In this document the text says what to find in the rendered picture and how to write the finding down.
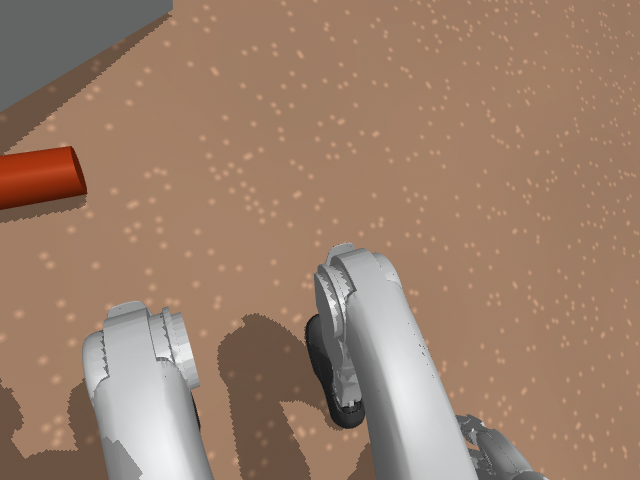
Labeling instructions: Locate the right robot hand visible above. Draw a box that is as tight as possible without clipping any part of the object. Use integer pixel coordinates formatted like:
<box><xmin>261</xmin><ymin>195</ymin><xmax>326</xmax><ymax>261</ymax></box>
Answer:
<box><xmin>455</xmin><ymin>414</ymin><xmax>534</xmax><ymax>480</ymax></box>

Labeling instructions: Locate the right robot foot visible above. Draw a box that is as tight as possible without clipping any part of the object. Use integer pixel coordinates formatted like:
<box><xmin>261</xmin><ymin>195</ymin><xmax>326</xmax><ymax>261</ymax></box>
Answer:
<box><xmin>305</xmin><ymin>314</ymin><xmax>365</xmax><ymax>429</ymax></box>

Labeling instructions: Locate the can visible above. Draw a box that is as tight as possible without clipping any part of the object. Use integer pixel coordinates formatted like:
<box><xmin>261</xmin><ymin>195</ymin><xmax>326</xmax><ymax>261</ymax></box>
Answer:
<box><xmin>0</xmin><ymin>146</ymin><xmax>87</xmax><ymax>210</ymax></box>

